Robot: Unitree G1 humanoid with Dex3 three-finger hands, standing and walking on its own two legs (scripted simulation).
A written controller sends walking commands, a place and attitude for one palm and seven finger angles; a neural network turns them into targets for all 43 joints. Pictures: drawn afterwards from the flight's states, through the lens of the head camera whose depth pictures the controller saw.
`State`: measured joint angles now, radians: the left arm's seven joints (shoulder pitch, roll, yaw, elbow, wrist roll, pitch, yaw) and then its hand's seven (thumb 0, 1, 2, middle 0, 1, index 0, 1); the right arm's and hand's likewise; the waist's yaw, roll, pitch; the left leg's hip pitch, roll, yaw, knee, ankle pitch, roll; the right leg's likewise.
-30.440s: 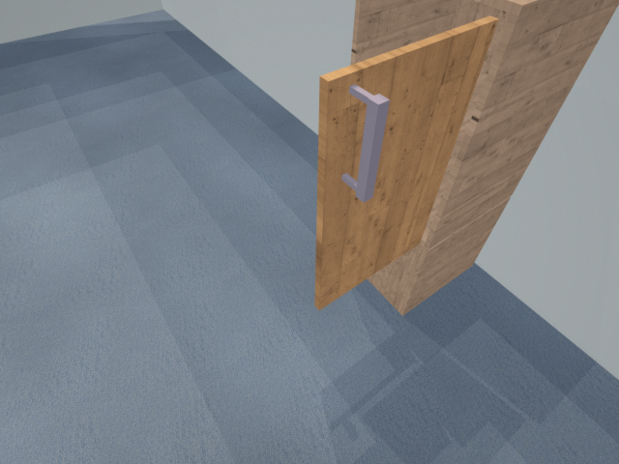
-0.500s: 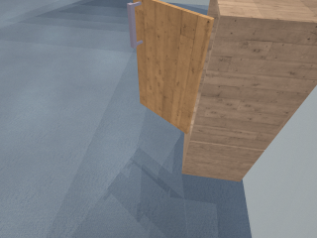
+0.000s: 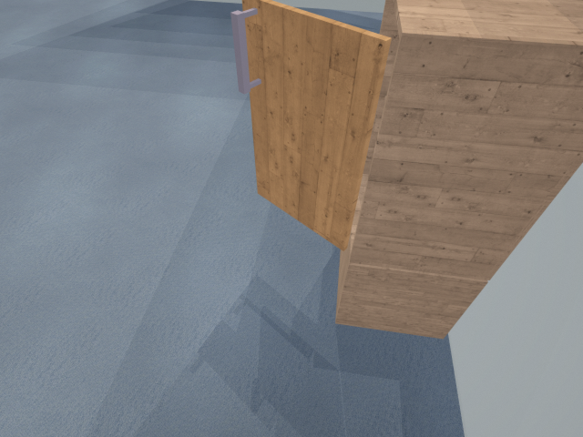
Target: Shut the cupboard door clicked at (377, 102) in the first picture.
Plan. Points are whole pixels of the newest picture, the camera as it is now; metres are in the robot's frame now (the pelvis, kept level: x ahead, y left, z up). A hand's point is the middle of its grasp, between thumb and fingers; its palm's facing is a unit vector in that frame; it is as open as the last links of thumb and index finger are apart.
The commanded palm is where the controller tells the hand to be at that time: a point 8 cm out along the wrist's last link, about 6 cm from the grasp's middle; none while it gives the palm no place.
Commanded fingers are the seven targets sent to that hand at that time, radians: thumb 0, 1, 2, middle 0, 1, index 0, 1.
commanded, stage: walk to a spot facing it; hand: left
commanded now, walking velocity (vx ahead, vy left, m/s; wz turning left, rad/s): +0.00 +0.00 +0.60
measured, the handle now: (248, 52) +0.86 +0.15 +0.14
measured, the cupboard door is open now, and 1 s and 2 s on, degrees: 56 56 56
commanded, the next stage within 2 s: none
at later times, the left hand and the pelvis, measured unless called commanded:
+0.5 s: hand out of the picture +0.01 +0.25 -0.19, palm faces +0.23 -0.94 -0.25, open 7.4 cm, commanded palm none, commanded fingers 0.00 0.90 0.90 -0.20 -0.30 -0.20 -0.30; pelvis -0.01 +0.03 -0.02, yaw +14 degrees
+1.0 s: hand out of the picture -0.07 +0.17 -0.17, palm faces +0.53 -0.80 -0.27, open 7.4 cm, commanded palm none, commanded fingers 0.00 0.90 0.90 -0.20 -0.30 -0.20 -0.30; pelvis -0.01 -0.03 +0.00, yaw +35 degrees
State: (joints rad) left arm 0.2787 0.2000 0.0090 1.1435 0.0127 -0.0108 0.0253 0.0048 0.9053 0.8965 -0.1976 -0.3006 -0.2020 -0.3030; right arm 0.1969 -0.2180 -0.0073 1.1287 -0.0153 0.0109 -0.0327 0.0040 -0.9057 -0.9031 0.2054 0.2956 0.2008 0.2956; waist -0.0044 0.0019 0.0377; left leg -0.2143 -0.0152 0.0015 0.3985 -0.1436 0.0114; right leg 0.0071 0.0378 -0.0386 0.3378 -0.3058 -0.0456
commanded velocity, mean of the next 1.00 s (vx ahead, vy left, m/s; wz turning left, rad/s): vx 0.00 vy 0.00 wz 0.60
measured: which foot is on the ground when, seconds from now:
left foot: down 0.00-0.74, up 0.76-1.00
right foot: down 0.00-0.36, up 0.38-0.74, down 0.76-1.00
